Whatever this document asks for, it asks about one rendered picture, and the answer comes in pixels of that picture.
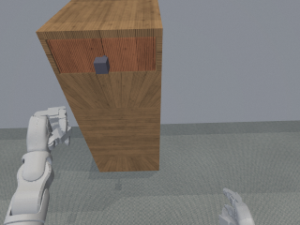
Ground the handle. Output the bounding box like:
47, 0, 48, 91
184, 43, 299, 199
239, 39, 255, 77
93, 55, 110, 74

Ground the left robot hand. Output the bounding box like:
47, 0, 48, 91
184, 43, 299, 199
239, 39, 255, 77
26, 106, 72, 153

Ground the cabinet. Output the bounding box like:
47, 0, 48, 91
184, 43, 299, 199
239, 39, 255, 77
36, 0, 163, 173

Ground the robot left forearm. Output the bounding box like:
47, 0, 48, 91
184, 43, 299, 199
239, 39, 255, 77
3, 150, 54, 225

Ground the right robot hand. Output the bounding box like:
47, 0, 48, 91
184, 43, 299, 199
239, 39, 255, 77
218, 188, 255, 225

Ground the drawer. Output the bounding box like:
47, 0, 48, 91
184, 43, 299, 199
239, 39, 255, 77
47, 37, 156, 73

